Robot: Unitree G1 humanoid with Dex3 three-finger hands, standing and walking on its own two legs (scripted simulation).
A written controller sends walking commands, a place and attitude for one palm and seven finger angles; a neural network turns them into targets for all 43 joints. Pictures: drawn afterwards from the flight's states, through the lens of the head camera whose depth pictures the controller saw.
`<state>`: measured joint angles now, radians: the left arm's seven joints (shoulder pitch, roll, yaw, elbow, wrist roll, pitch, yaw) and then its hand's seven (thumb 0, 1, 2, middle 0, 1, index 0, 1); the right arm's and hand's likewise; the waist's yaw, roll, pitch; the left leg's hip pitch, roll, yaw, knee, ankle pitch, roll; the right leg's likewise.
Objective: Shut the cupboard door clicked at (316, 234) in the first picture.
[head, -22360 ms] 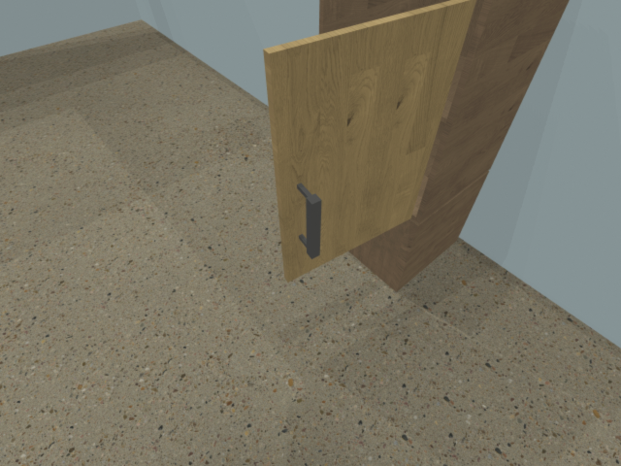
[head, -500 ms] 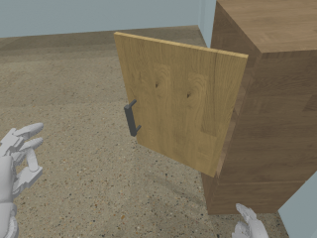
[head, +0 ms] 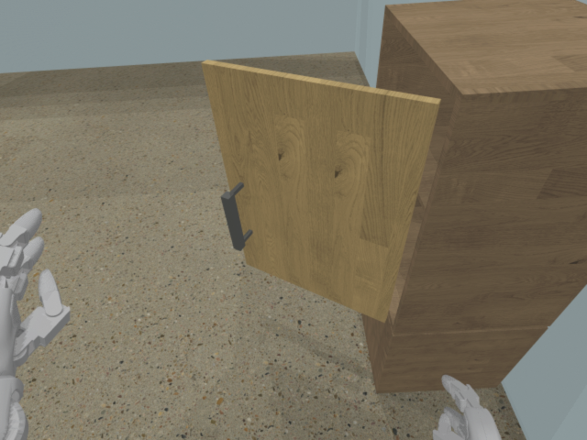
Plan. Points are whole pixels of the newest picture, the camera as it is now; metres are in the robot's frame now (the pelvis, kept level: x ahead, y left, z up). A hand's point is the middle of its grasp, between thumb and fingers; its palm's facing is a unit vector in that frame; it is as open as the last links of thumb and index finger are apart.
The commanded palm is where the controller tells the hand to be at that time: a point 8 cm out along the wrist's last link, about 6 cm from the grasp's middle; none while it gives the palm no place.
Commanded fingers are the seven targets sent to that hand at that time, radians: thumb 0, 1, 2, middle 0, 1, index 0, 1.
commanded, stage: step back with the hand held close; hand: left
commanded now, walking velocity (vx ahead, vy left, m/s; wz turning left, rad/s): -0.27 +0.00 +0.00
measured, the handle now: (239, 217) +0.63 +0.22 -0.11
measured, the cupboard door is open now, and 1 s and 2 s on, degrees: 59 59 59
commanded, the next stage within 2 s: none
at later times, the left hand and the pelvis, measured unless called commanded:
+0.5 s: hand (28, 335) +0.17 +0.29 +0.16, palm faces +0.43 -0.74 -0.51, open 7.4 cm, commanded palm +0.10 +0.32 +0.17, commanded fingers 0.00 0.90 0.90 -0.20 -0.30 -0.20 -0.30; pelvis -0.04 +0.02 -0.01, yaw +0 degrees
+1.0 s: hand (6, 372) +0.13 +0.29 +0.15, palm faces +0.45 -0.75 -0.48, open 7.4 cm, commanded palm +0.06 +0.32 +0.17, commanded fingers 0.00 0.90 0.90 -0.20 -0.30 -0.20 -0.30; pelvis -0.07 +0.02 -0.02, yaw +1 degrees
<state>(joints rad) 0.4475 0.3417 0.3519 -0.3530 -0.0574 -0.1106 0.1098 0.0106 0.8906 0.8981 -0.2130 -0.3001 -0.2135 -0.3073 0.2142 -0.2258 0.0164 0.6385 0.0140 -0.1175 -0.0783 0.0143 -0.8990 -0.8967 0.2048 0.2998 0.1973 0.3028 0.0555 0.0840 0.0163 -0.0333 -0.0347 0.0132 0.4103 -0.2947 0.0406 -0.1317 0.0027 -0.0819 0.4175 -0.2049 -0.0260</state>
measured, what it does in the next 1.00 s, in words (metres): shifts its weight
